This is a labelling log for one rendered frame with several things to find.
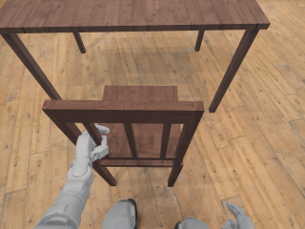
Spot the left robot hand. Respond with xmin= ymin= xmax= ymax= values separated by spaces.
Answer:
xmin=74 ymin=125 xmax=110 ymax=163

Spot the right robot hand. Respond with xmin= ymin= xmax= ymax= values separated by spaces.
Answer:
xmin=221 ymin=201 xmax=254 ymax=229

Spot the robot left forearm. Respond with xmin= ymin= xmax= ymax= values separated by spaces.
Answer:
xmin=32 ymin=157 xmax=93 ymax=229

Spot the table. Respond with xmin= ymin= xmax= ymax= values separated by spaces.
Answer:
xmin=0 ymin=0 xmax=271 ymax=114

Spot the robot right thigh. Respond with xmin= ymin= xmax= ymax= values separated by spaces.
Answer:
xmin=177 ymin=218 xmax=210 ymax=229

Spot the chair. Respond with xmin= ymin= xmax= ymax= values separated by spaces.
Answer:
xmin=41 ymin=85 xmax=205 ymax=187

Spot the left robot foot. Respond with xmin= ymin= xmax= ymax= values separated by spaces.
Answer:
xmin=127 ymin=198 xmax=137 ymax=229

